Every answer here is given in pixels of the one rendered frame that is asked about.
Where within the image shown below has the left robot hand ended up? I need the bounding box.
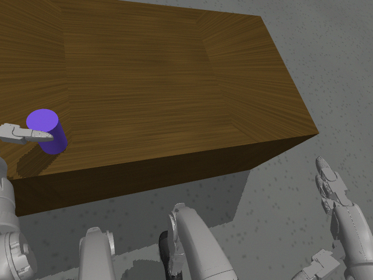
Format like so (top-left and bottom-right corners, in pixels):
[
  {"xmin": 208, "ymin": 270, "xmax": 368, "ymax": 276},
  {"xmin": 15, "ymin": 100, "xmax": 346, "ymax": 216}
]
[{"xmin": 0, "ymin": 123, "xmax": 54, "ymax": 145}]

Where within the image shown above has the right robot foot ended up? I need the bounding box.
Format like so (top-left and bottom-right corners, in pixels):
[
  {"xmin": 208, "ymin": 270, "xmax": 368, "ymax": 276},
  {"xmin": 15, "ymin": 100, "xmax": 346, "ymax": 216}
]
[{"xmin": 159, "ymin": 230, "xmax": 182, "ymax": 280}]

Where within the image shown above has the can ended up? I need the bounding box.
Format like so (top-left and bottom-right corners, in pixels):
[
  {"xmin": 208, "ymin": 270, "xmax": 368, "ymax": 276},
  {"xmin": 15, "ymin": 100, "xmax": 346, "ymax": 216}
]
[{"xmin": 26, "ymin": 109, "xmax": 68, "ymax": 155}]

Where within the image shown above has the right robot arm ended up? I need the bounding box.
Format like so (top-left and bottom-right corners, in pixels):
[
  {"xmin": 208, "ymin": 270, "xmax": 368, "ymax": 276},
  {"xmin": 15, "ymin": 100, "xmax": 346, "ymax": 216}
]
[{"xmin": 344, "ymin": 263, "xmax": 373, "ymax": 280}]

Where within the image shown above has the left robot arm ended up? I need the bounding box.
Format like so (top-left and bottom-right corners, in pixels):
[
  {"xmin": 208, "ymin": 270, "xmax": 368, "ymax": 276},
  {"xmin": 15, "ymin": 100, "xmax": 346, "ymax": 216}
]
[{"xmin": 0, "ymin": 157, "xmax": 37, "ymax": 280}]

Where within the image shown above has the right robot hand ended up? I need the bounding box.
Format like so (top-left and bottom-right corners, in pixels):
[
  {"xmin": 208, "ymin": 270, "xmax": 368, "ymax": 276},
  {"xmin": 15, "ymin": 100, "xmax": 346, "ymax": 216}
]
[{"xmin": 291, "ymin": 156, "xmax": 373, "ymax": 280}]

